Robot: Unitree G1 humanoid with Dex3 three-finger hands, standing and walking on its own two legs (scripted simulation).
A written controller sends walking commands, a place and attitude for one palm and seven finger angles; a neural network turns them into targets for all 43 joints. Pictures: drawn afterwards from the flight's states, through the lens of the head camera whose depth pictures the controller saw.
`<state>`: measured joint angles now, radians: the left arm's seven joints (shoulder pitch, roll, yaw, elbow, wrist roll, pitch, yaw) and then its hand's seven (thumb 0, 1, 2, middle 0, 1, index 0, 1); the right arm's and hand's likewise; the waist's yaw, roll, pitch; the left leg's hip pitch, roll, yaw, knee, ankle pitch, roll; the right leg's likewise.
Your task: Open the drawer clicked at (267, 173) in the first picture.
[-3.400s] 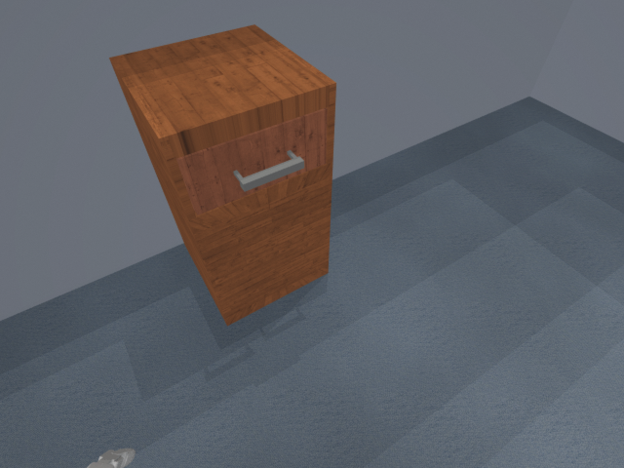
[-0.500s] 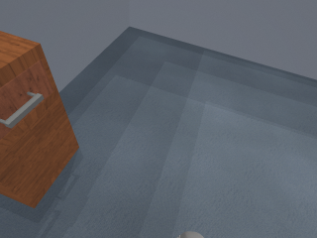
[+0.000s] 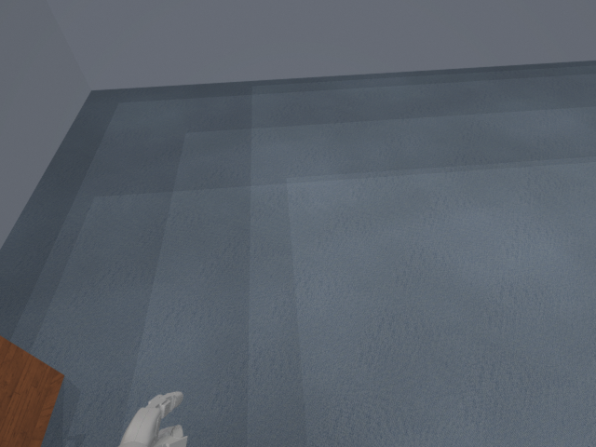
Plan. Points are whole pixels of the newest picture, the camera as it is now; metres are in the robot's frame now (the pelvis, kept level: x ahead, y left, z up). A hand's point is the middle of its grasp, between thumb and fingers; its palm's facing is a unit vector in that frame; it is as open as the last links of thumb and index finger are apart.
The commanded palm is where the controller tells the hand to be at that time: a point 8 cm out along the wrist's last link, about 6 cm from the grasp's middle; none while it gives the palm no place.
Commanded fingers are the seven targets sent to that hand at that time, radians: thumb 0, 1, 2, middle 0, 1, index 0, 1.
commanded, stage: walk to a spot facing it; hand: left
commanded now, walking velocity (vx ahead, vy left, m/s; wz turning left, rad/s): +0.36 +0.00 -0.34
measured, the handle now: out of the picture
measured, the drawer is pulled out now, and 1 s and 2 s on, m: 0.00 0.00 0.00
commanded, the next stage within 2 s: turn to face it in 1.12 s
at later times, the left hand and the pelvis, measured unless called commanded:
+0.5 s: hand out of the picture +0.12 +0.19 -0.19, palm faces -0.01 -0.99 -0.11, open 7.4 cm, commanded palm none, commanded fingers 0.00 0.90 0.90 -0.20 -0.30 -0.20 -0.30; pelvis +0.21 +0.03 -0.01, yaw -9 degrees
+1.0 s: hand (218, 255) +0.52 +0.16 -0.16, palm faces -0.33 -0.93 -0.13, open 7.4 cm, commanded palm none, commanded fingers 0.00 0.90 0.90 -0.20 -0.30 -0.20 -0.30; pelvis +0.38 +0.03 +0.02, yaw -21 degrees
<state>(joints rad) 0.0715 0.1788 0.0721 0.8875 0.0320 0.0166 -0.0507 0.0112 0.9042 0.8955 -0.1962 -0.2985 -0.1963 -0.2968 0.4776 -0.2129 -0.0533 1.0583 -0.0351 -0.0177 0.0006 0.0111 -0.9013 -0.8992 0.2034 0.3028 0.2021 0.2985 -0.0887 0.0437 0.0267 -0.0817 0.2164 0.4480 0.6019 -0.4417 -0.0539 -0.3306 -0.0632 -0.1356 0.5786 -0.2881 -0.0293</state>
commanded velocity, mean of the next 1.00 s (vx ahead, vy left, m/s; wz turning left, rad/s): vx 0.35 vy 0.00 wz -0.34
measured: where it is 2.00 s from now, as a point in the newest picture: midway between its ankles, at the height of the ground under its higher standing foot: (338, 325)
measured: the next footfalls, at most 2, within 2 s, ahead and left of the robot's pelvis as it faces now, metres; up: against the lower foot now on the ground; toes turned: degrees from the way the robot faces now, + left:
left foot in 0.44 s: +0.35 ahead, +0.09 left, +0.00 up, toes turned +0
right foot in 1.22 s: +0.55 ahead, -0.15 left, +0.00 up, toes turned -36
